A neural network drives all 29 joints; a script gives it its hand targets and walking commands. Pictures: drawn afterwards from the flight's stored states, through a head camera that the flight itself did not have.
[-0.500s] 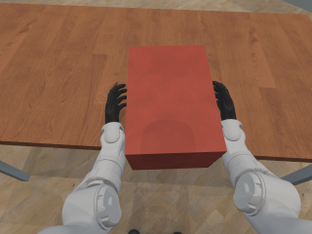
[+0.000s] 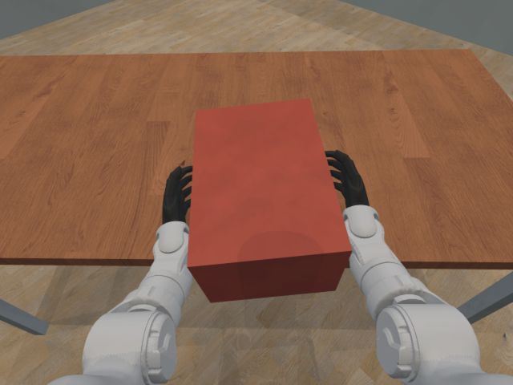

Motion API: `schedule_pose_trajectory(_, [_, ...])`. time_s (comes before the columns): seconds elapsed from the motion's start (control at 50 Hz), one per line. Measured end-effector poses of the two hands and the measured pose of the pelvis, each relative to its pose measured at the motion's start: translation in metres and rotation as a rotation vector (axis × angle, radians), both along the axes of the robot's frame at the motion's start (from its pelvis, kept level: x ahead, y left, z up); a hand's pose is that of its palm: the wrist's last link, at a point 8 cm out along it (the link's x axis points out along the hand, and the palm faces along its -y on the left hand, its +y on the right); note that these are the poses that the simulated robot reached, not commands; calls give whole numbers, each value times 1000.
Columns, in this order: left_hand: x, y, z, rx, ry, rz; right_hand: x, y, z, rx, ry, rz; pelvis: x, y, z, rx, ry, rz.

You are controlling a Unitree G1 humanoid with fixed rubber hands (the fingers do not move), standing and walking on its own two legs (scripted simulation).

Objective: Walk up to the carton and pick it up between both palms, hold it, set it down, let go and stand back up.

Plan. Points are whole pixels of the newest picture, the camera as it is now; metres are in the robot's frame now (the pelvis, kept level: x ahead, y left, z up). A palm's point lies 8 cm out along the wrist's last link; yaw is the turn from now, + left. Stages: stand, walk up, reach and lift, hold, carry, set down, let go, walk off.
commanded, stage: reach and lift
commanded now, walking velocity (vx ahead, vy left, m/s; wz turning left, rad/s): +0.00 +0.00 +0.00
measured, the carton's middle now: (262, 196) +0.42 +0.03 +0.04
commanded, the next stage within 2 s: hold in 1.72 s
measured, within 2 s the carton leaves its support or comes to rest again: neither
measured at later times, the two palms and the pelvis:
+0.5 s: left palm (147, 167) +0.38 +0.19 +0.15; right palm (361, 161) +0.39 -0.11 +0.16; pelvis +0.01 +0.03 +0.01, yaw +2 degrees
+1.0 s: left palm (146, 171) +0.36 +0.18 +0.16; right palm (373, 180) +0.36 -0.12 +0.16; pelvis -0.01 +0.04 +0.01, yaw +0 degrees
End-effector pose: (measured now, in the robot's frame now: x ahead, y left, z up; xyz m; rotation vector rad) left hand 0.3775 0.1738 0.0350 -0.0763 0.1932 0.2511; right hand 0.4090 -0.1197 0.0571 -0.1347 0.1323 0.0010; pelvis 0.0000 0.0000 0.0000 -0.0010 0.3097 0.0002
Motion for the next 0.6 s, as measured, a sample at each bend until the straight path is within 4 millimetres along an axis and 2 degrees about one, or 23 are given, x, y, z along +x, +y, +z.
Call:
schedule_pose_trajectory(0.12, [7, 2, 22, 14, -30, -29, -2, 2, 22, 34, -25, -29, 5, 3, 2, -4, -52, 21])
schedule_pose_trajectory(0.28, [17, 6, 70, 56, -46, -76, -5, 4, 62, 98, -33, -77, 10, 12, 7, -10, -169, 45])
schedule_pose_trajectory(0.4, [14, 12, 101, 71, -17, -88, -10, 9, 91, 104, -5, -93, 11, 19, 12, -12, -282, 45])
schedule_pose_trajectory(0.5, [7, 17, 112, 78, -12, -97, -18, 14, 105, 99, -3, -100, 11, 26, 14, -13, -357, 44])
schedule_pose_trajectory(0.6, [-3, 19, 109, 83, 7, -108, -31, 16, 102, 100, 13, -108, 9, 33, 14, -14, -403, 43])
